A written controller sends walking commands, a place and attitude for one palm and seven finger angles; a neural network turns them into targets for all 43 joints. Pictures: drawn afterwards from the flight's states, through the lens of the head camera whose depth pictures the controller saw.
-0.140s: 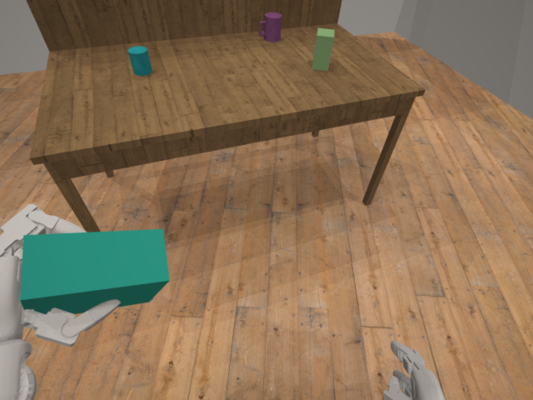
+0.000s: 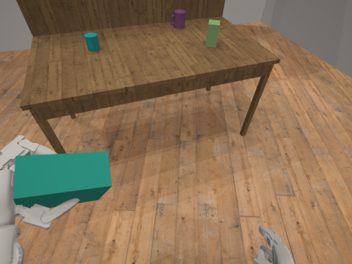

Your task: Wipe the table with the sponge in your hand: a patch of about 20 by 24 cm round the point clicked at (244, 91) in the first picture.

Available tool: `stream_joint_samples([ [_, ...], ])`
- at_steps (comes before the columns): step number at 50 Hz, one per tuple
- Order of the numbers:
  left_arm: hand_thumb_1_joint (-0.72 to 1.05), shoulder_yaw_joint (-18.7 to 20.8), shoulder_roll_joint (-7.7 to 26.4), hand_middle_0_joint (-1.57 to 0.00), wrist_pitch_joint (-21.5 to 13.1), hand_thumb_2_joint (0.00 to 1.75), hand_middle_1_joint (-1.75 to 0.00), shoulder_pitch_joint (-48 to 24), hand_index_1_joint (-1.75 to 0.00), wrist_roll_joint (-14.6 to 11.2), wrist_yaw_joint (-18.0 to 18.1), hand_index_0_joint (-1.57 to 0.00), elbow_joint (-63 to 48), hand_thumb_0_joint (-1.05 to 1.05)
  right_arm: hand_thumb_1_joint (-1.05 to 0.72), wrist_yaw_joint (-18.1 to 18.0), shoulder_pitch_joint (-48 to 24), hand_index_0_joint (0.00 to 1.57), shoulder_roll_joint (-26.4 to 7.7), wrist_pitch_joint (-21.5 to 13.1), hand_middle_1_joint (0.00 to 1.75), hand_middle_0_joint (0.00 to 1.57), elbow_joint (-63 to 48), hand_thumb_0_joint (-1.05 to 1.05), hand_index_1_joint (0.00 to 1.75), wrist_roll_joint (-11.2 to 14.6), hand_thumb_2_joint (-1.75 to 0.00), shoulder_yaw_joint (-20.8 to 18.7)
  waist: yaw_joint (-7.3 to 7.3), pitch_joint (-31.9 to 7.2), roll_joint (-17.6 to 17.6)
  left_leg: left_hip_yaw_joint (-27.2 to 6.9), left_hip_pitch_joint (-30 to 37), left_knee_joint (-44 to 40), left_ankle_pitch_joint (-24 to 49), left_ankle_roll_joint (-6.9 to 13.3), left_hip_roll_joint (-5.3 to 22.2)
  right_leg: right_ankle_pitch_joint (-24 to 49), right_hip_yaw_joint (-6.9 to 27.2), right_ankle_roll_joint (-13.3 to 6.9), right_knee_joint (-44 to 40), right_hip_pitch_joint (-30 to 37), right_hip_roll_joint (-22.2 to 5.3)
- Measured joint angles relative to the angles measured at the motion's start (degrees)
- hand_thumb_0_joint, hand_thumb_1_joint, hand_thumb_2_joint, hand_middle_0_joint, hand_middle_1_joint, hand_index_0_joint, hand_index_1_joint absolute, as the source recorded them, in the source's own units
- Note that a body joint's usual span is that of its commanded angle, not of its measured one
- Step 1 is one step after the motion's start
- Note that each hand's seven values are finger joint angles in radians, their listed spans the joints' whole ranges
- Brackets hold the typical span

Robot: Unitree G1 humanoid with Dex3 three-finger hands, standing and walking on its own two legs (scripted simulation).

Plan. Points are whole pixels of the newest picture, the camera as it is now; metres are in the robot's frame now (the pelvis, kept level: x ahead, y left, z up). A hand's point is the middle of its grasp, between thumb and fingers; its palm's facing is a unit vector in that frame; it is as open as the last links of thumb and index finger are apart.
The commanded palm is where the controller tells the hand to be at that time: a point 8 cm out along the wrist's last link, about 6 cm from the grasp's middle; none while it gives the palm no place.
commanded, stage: stand and wait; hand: left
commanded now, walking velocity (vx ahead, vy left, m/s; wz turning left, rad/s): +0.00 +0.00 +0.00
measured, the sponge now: (78, 180) +0.23 +0.20 +0.13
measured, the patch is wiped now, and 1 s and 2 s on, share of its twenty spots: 0.00 0.00 0.00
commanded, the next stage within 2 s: look at it before walking up in 0.12 s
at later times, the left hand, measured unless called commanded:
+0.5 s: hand (46, 183) +0.21 +0.24 +0.15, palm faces +0.40 -0.84 -0.37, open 10.4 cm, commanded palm +0.17 +0.27 +0.18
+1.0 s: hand (109, 131) +0.32 +0.16 +0.16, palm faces +0.25 -0.87 -0.42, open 10.4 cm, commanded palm +0.28 +0.21 +0.18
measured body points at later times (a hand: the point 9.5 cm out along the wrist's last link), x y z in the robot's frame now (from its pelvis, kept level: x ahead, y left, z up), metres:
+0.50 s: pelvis +0.00 +0.00 +0.00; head -0.01 +0.01 +0.45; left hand +0.18 +0.28 +0.17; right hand +0.16 -0.24 -0.08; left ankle +0.04 +0.12 -0.74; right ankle +0.04 -0.12 -0.74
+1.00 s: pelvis +0.08 -0.04 +0.00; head +0.09 -0.04 +0.45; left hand +0.30 +0.21 +0.19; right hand +0.17 -0.31 -0.09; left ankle +0.16 +0.08 -0.72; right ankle +0.04 -0.11 -0.74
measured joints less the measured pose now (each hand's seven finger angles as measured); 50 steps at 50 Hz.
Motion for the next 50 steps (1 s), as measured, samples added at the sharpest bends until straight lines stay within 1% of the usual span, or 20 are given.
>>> stream_joint_samples([
  [19, -0.51, -0.32, -0.07, -0.7, 0.43, 0.98, -1.34, 0.14, -1.34, -0.15, -0.1, -0.7, 0.86, 0.0, -0.91, -0.04, 0.05, 0.2, -0.46, 0.38, 0.3, 0.2, 0.23, 0.01, 0.3, 0.04, -0.9, -0.33, -0.17, -0.22, 0.19, -0.18, 0.01, 0.11, 0.08, -0.21, 0.34, 0.27, -0.17, -0.24, -0.29, 0.22, 0.34],
  [22, -0.51, -0.01, 0.15, -0.7, 0.26, 0.98, -1.34, 0.48, -1.34, -0.12, -0.02, -0.7, 0.56, 0.0, -0.91, -0.01, 0.08, 0.2, -0.37, 0.44, 0.3, 0.2, 0.14, 0.01, 0.3, -0.09, -0.9, -0.23, 0.14, -0.38, -0.11, 0.27, -0.07, 0.32, -0.08, -0.15, 0.35, 0.05, 0.26, -0.27, 0.37, -0.27, 0.33],
  [24, -0.51, 0.35, 0.19, -0.7, 0.25, 0.98, -1.34, 0.88, -1.34, -0.06, 0.1, -0.7, 0.33, 0.0, -0.91, -0.06, 0.2, 0.2, -0.23, 0.63, 0.3, 0.2, 0.0, 0.01, 0.3, -0.26, -0.9, -0.18, 0.47, -0.83, -0.29, 1.0, -0.37, 1.33, -1.16, 0.03, 0.62, -1.5, 0.84, -0.53, 2.04, -1.12, 0.54],
  [26, -0.51, 0.55, -0.15, -0.7, 0.42, 0.98, -1.34, 0.83, -1.34, 0.14, 0.27, -0.7, 0.31, -0.01, -0.91, -0.28, 0.45, 0.2, -0.09, 0.74, 0.3, 0.21, -0.13, 0.01, 0.3, -0.36, -0.9, -0.16, 0.73, -1.35, -0.2, 1.62, -0.63, 2.42, -2.65, 0.21, 1.1, -5.31, 1.26, -0.97, 4.34, -2.03, 0.94],
  [28, -0.51, 0.81, -0.43, -0.7, 0.43, 0.98, -1.34, 0.33, -1.34, 0.32, 0.5, -0.7, 0.43, -0.01, -0.91, -0.49, 0.69, 0.2, 0.11, 0.55, 0.3, 0.21, -0.32, 0.01, 0.3, -0.42, -0.9, -0.1, 0.81, -1.58, 0.06, 2.01, -0.75, 3.24, -2.62, 0.2, 1.69, -9.36, 1.12, -1.43, 7.06, -2.97, 1.23],
  [31, -0.51, 1.42, -0.43, -0.7, 0.31, 0.98, -1.34, -0.56, -1.34, 0.54, 0.62, -0.7, 1.08, -0.01, -0.91, -0.46, 0.76, 0.2, 0.93, 0.01, 0.3, 0.21, -0.16, 0.01, 0.3, -0.62, -0.9, 0.07, 1.02, -1.47, 0.28, 2.88, -0.39, 5.0, -4.27, -0.59, 2.8, -13.62, -1.26, -1.25, 11.78, -3.87, 1.04],
  [33, -0.51, 1.55, -0.33, -0.7, 0.46, 0.98, -1.34, -0.88, -1.34, 0.63, 0.54, -0.7, 1.31, -0.01, -0.91, -0.08, 0.91, 0.2, 1.37, -0.3, 0.3, 0.21, -0.1, 0.01, 0.3, -0.81, -0.9, 0.32, 1.15, -1.5, 0.6, 3.62, -0.07, 6.33, -5.66, -1.34, 3.82, -14.56, -3.34, -1.21, 11.5, -2.97, 0.91],
  [34, -0.51, 1.43, -0.34, -0.7, 0.47, 0.98, -1.35, -1.18, -1.34, 0.71, 0.39, -0.71, 1.41, -0.01, -0.9, 0.15, 0.98, 0.2, 1.37, -0.4, 0.3, 0.21, -0.12, 0.01, 0.3, -0.83, -0.9, 0.4, 1.17, -1.42, 1.15, 3.78, -0.15, 7.51, -6.56, -1.77, 4.59, -12.33, -4.02, -1.8, 10.48, -2.41, 1.21],
  [35, -0.51, 1.11, -0.29, -0.7, 0.49, 0.98, -1.35, -1.63, -1.34, 0.81, 0.2, -0.71, 1.37, -0.01, -0.9, 0.39, 1.09, 0.21, 1.23, -0.41, 0.3, 0.21, -0.17, 0.01, 0.3, -0.81, -0.9, 0.41, 0.95, -1.26, 1.85, 3.61, -0.57, 9.29, -7.84, -1.67, 5.39, -8.64, -4.58, -2.62, 9.76, -2.02, 1.75],
  [36, -0.51, 0.74, -0.03, -0.7, 0.41, 0.98, -1.35, -2.11, -1.34, 0.9, 0.0, -0.71, 1.22, -0.01, -0.9, 0.66, 1.17, 0.21, 1.19, -0.25, 0.3, 0.21, 0.04, 0.01, 0.3, -0.67, -0.9, 0.35, 0.77, -1.33, 1.79, 3.57, -1.69, 12.41, -10.89, -1.42, 5.44, -6.16, -4.73, -3.56, 10.23, -2.34, 1.87],
  [38, -0.51, -0.34, -0.26, -0.7, 0.04, 0.98, -1.35, -3.19, -1.34, 0.75, -0.37, -0.71, 1.28, -0.01, -0.9, 1.05, 0.96, 0.21, 0.74, 0.3, 0.3, 0.21, 1.36, 0.01, 0.3, -0.42, -0.9, 0.08, 0.43, -1.19, 1.34, 2.36, -5.46, 22.6, -14.64, -1.39, 4.18, -7.67, -4.74, -4.86, 11.1, -2.27, 1.92],
  [40, -0.51, -0.76, -0.84, -0.7, -0.54, 0.98, -1.35, -2.83, -1.34, 0.56, -0.69, -0.71, 0.95, -0.01, -0.91, 1.29, 0.57, 0.21, 0.01, 1.15, 0.3, 0.21, 2.41, 0.01, 0.3, -0.32, -0.9, -0.19, -0.05, -0.88, 1.04, 1.86, -9.02, 30.74, -14.36, -1.77, 3.26, -8.3, -4.24, -5.27, 9.24, -1.03, 2.21],
  [42, -0.51, -0.43, -0.6, -0.7, -1.42, 0.98, -1.35, -1.22, -1.34, 0.45, -0.94, -0.71, 0.17, -0.01, -0.91, 1.27, 0.52, 0.21, -0.55, 1.93, 0.3, 0.21, 2.59, 0.01, 0.3, -0.3, -0.9, -0.47, -0.75, -0.7, 0.54, 2.5, -11.36, 32.73, -12.2, -2.0, 3.16, -7.05, -3.53, -4.98, 6.14, 0.48, 2.4],
  [43, -0.51, -0.06, -0.13, -0.7, -1.81, 0.98, -1.35, -0.32, -1.34, 0.4, -1.01, -0.71, -0.29, -0.01, -0.91, 1.2, 0.67, 0.2, -0.72, 2.24, 0.3, 0.21, 2.4, 0.01, 0.3, -0.28, -0.9, -0.63, -1.01, -0.68, 0.13, 3.09, -11.94, 31.37, -11.24, -1.98, 3.28, -6.48, -3.09, -5.05, 4.69, 1.12, 2.42],
  [45, -0.51, 0.83, 1.0, -0.7, -2.4, 0.98, -1.35, 1.17, -1.34, 0.27, -1.01, -0.71, -1.18, -0.01, -0.91, 0.95, 1.22, 0.2, -1.04, 2.63, 0.3, 0.21, 1.66, 0.01, 0.3, -0.24, -0.9, -0.98, -1.36, -0.66, -0.79, 4.46, -11.84, 25.13, -9.76, -1.71, 3.63, -5.82, -2.24, -5.17, 2.46, 2.17, 2.33],
  [48, -0.51, 1.8, 2.34, -0.7, -2.59, 0.98, -1.35, 2.24, -1.34, -0.06, -0.7, -0.71, -2.22, -0.01, -0.91, 0.58, 2.19, 0.2, -1.79, 2.52, 0.3, 0.2, 0.57, 0.01, 0.3, -0.28, -0.9, -1.45, -1.05, -0.44, -1.73, 6.28, -9.43, 13.97, -7.5, -1.03, 3.73, -6.16, -1.1, -4.94, 1.18, 3.47, 2.31],
  [50, -0.51, 1.94, 2.49, -0.7, -2.27, 0.98, -1.35, 2.29, -1.34, -0.26, -0.37, -0.71, -2.89, -0.01, -0.91, 0.31, 2.82, 0.2, -2.41, 2.17, 0.3, 0.2, -0.02, 0.01, 0.3, -0.21, -0.9, -1.73, -0.75, -0.26, -1.85, 7.58, -6.24, 6.64, -5.2, -0.58, 3.56, -7.51, -0.6, -4.55, 1.97, 4.34, 2.46],
])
